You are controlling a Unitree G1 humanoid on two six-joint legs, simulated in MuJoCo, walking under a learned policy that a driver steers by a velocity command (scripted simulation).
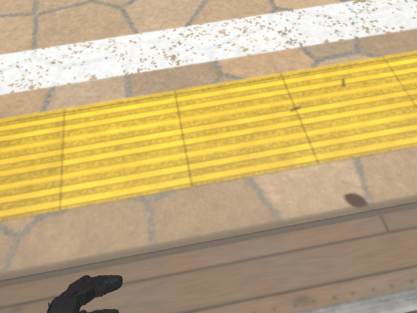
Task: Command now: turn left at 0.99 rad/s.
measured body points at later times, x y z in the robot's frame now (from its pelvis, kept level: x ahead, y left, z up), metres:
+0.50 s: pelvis +0.12 +0.09 +0.02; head +0.11 +0.09 +0.47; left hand +0.03 +0.35 -0.11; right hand +0.41 -0.04 -0.04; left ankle +0.09 +0.20 -0.70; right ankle +0.07 -0.10 -0.71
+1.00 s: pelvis +0.47 +0.17 +0.13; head +0.45 +0.20 +0.58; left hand +0.57 +0.44 +0.00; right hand +0.63 -0.06 +0.06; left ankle +0.37 +0.33 -0.32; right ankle +0.44 +0.16 -0.53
